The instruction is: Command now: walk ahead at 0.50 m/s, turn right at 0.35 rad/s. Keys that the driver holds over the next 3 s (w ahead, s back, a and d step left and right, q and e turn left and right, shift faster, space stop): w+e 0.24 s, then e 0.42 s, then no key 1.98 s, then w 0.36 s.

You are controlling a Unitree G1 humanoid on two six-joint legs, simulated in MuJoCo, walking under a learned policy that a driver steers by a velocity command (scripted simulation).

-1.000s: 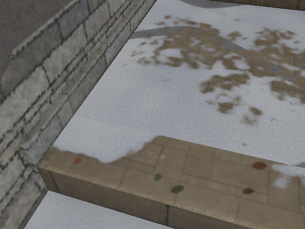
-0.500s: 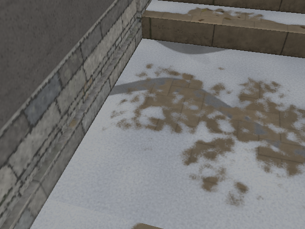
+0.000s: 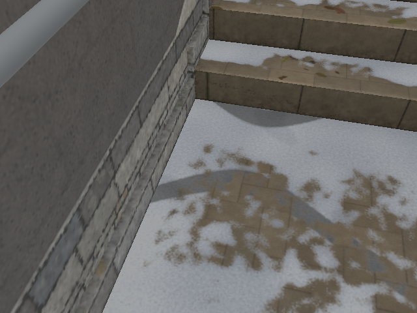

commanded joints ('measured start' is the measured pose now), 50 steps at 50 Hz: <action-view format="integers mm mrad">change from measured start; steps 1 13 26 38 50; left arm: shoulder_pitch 63 -273 63 157 177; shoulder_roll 8 15 128 195 99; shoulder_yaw -13 -3 36 35 -43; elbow -46 -78 -1 -12 -29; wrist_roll -2 34 -24 -20 2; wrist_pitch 48 93 45 101 69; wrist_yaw -1 -60 31 33 20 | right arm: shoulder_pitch -84 131 21 -204 -69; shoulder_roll -12 -127 -106 -91 -194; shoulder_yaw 17 3 6 24 33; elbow -45 -9 -193 -255 -166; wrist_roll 10 53 10 18 9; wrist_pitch -57 -98 14 70 29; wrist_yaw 1 -39 -26 -30 -38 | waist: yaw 58 -43 -28 50 34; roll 29 95 92 -76 142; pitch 116 166 -89 -46 -10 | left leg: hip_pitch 19 593 -160 -227 434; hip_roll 225 275 107 65 260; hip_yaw -254 44 -281 -258 -508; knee -588 -674 558 222 -478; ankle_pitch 205 741 27 150 508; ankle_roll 54 -22 -126 -152 -21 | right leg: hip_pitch -84 33 704 682 489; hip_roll -48 -17 -185 -104 -1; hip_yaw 51 -251 176 211 163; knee -239 -1121 -1386 -1388 -1196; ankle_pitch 33 89 734 442 -27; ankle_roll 17 -5 -225 -33 12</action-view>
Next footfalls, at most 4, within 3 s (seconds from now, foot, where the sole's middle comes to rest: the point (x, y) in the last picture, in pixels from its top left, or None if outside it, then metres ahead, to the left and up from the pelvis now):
0.38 right None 0.41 -0.15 -0.73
0.98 left None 0.52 0.01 -0.73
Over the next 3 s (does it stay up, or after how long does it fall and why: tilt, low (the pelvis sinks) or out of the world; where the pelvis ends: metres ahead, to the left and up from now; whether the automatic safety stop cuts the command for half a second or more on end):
stays up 0.53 -0.12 0.04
